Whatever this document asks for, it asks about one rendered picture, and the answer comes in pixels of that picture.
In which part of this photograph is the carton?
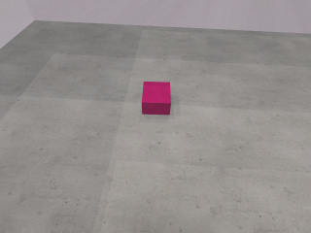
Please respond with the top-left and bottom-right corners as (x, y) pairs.
(142, 82), (171, 116)

